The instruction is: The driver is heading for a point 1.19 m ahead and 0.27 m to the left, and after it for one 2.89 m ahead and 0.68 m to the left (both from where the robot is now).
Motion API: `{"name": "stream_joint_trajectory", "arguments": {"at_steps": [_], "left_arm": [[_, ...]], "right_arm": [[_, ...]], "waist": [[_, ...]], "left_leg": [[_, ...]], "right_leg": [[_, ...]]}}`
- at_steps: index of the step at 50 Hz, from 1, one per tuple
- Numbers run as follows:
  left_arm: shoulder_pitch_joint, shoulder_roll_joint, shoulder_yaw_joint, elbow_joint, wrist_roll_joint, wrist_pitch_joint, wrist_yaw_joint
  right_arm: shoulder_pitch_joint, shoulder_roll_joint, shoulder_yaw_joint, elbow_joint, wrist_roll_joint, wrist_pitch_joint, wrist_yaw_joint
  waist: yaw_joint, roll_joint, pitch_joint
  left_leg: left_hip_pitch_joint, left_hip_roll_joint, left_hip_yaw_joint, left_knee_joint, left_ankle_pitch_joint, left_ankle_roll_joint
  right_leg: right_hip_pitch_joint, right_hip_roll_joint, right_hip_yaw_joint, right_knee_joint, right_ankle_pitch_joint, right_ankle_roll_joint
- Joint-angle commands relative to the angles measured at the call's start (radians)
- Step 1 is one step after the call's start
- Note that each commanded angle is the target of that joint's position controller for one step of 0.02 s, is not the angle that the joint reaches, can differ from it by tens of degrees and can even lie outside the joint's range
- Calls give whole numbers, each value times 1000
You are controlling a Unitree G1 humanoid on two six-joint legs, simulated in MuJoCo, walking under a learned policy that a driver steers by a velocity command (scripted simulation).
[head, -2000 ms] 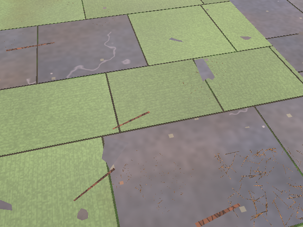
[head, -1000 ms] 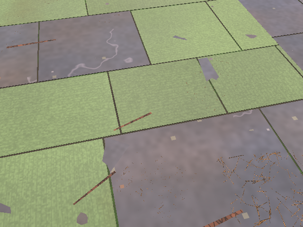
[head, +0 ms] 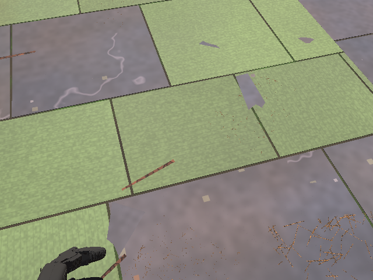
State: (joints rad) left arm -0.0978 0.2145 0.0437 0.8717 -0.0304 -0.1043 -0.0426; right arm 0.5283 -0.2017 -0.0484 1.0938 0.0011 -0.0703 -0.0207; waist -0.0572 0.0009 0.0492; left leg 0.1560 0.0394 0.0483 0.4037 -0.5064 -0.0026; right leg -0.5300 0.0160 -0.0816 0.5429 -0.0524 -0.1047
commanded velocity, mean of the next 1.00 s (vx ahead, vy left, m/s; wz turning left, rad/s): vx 0.49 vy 0.00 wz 0.00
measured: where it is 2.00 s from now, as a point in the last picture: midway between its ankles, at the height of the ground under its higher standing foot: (151, 117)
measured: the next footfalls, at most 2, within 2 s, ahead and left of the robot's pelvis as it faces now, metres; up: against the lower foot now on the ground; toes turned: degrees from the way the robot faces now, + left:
left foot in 0.54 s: +0.49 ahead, +0.15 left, +0.00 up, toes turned +3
right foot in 1.10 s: +0.80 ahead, -0.10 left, +0.00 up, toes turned -1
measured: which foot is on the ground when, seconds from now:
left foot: up 0.00-0.52, down 0.54-1.00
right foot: down 0.00-0.56, up 0.58-1.00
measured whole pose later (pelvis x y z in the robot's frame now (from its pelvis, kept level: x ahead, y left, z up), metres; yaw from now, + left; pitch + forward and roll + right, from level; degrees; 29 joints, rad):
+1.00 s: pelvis +0.55 +0.05 +0.03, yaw +0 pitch +2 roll +2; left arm 0.03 0.24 0.06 0.90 -0.02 -0.08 -0.02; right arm 0.38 -0.23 -0.06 1.00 0.01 -0.09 -0.01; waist -0.07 -0.04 0.00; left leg 0.04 -0.05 0.07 0.19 -0.26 0.04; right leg -0.64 -0.10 0.01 0.58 0.07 -0.03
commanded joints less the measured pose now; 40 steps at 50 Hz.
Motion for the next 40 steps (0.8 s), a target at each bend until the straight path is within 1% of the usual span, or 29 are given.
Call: {"name": "stream_joint_trajectory", "arguments": {"at_steps": [1,2,3,4,5,6,7,8,10,12,14,17,20,22,24,25,26,27,28,29,30,31,32,33,34,35,36,38,40], "left_arm": [[531,288,83,100,29,12,10],[475,201,60,101,20,7,7],[369,157,46,83,13,0,6],[274,130,34,61,17,-10,3],[231,102,27,60,29,-17,-3],[224,84,20,69,40,-22,-5],[234,79,18,80,38,-22,-5],[250,89,17,90,34,-22,0],[286,125,22,105,34,-23,16],[333,150,27,113,34,-18,33],[371,158,28,114,31,-11,43],[432,170,29,122,20,-5,48],[497,178,32,142,12,6,48],[522,184,37,153,11,18,50],[512,198,44,154,9,28,53],[491,208,47,147,10,33,54],[465,203,45,140,12,38,53],[459,171,32,125,20,40,53],[552,75,4,103,27,28,48],[566,50,-9,113,16,0,42],[490,148,17,97,-10,-18,37],[412,166,19,75,-19,-27,37],[375,157,23,69,-8,-25,44],[374,153,32,73,4,-12,51],[398,130,32,79,7,5,51],[413,107,30,84,9,17,52],[412,98,31,83,11,26,53],[347,104,35,59,18,32,56],[273,105,38,34,25,31,54]], "right_arm": [[105,40,28,-79,7,-32,19],[-4,-63,4,-89,38,-60,22],[-109,-116,-12,-130,59,-71,20],[-161,-127,-15,-143,51,-75,10],[-178,-128,-28,-145,33,-67,0],[-143,-106,-31,-143,27,-51,-2],[-124,-83,-31,-141,27,-38,-5],[-128,-73,-31,-148,27,-27,-7],[-206,-87,-35,-182,19,-16,-10],[-301,-101,-38,-218,8,-16,-9],[-372,-95,-35,-238,5,-20,-2],[-487,-76,-23,-266,11,-27,12],[-580,-76,-13,-296,21,-31,31],[-616,-87,-11,-319,25,-37,46],[-593,-113,-18,-327,27,-43,56],[-539,-137,-28,-317,27,-46,57],[-417,-171,-47,-282,24,-47,55],[-229,-231,-74,-227,18,-47,48],[-81,-331,-98,-197,-9,-43,42],[-59,-294,-84,-189,-1,-39,47],[-130,-224,-60,-199,8,-41,49],[-216,-184,-47,-222,7,-41,47],[-289,-161,-39,-231,0,-42,50],[-328,-130,-30,-235,-8,-47,53],[-338,-120,-27,-229,-12,-49,57],[-325,-123,-28,-220,-10,-51,57],[-307,-135,-31,-210,-7,-54,53],[-274,-165,-38,-195,-8,-54,40],[-240,-171,-38,-182,-5,-47,28]], "waist": [[160,-258,-480],[190,-175,-379],[161,-135,-212],[119,-19,-142],[82,9,-100],[43,-21,-98],[29,-43,-85],[21,-55,-61],[24,-53,-13],[45,-37,9],[66,-33,10],[106,-38,18],[140,-43,37],[142,-51,44],[110,-71,27],[73,-86,-7],[3,-84,-80],[-70,-55,-207],[-57,147,-372],[-51,276,-461],[-47,206,-340],[-28,141,-228],[6,67,-153],[41,64,-115],[65,81,-102],[74,79,-95],[81,74,-80],[76,55,-47],[59,49,-28]], "left_leg": [[-730,-101,-108,902,-35,17],[-831,-60,-216,1020,-41,48],[-892,-10,-170,1024,46,65],[-836,48,-150,975,147,70],[-777,81,-137,924,197,71],[-710,110,-147,889,225,74],[-687,118,-142,855,228,73],[-690,127,-134,818,225,68],[-754,143,-121,728,280,43],[-842,151,-113,611,385,16],[-863,139,-99,474,499,8],[-818,93,-55,284,607,7],[-822,69,-40,186,592,9],[-835,59,-46,141,535,28],[-782,42,-42,108,460,56],[-695,16,-23,96,430,73],[-528,-19,6,77,433,99],[-251,15,-32,108,460,140],[152,273,-435,88,358,274],[261,375,-791,-86,263,345],[174,342,-690,-98,225,295],[28,304,-533,-108,291,259],[-125,265,-424,-143,375,241],[-227,224,-345,-176,430,222],[-287,207,-306,-207,443,219],[-317,198,-280,-231,465,228],[-334,192,-251,-250,493,237],[-325,192,-217,-277,525,245],[-295,185,-189,-290,537,236]], "right_leg": [[1015,-426,794,-160,-307,-290],[922,-377,826,-264,-372,-234],[759,-352,653,-284,-297,-191],[580,-323,525,-310,-161,-166],[445,-287,427,-332,-73,-149],[369,-258,366,-360,-60,-141],[328,-241,332,-386,-66,-144],[292,-232,300,-411,-67,-149],[262,-231,263,-449,-57,-158],[298,-232,246,-463,-32,-158],[336,-214,206,-457,10,-135],[376,-189,149,-448,37,-104],[468,-217,144,-411,29,-101],[546,-255,155,-369,51,-93],[597,-284,163,-315,139,-74],[606,-281,152,-254,277,-61],[588,-243,116,-109,438,-39],[467,-188,72,123,419,-6],[86,-52,13,524,65,62],[-113,43,135,731,-501,74],[-218,-23,198,821,-480,52],[-232,-76,169,809,-397,38],[-192,-119,150,739,-313,38],[-132,-153,154,672,-264,38],[-79,-165,155,640,-235,40],[-57,-169,150,613,-221,46],[-64,-172,143,583,-201,53],[-133,-177,141,492,-117,71],[-189,-175,139,379,-15,87]]}}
